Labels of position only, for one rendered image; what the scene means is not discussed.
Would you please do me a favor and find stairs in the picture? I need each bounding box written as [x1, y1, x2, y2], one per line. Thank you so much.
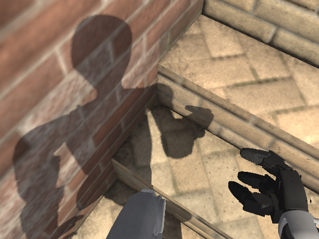
[72, 0, 319, 239]

